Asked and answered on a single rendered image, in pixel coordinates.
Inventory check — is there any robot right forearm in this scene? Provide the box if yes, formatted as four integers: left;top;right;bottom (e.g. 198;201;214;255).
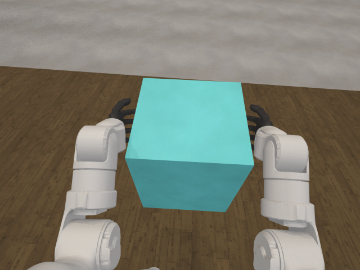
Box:
254;126;325;270

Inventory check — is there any robot left hand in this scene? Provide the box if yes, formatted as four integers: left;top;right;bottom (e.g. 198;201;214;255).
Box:
109;98;136;143

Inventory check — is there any robot right upper arm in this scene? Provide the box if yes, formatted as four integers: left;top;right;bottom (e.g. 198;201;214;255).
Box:
253;229;324;270

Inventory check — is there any robot left upper arm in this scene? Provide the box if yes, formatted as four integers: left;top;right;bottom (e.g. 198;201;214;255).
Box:
27;219;121;270

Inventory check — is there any robot left forearm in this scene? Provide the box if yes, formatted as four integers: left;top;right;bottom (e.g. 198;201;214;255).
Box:
55;118;126;259

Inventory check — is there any robot right hand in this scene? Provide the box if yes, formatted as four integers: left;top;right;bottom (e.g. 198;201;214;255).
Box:
246;104;273;150

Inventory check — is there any carton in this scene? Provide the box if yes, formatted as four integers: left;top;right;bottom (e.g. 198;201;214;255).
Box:
125;78;254;212

